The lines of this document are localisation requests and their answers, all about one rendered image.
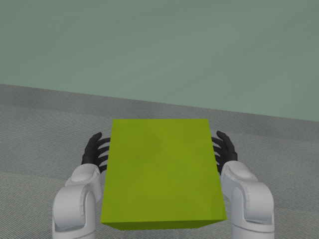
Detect carton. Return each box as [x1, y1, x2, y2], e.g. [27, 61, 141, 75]
[100, 119, 227, 231]

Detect right robot forearm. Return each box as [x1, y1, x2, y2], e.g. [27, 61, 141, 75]
[220, 161, 275, 239]

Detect left robot forearm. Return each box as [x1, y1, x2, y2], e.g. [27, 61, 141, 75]
[52, 163, 103, 239]

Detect robot left hand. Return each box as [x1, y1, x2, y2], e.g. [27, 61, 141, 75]
[81, 132, 111, 173]

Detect robot right hand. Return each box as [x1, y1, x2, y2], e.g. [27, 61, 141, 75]
[211, 131, 238, 175]

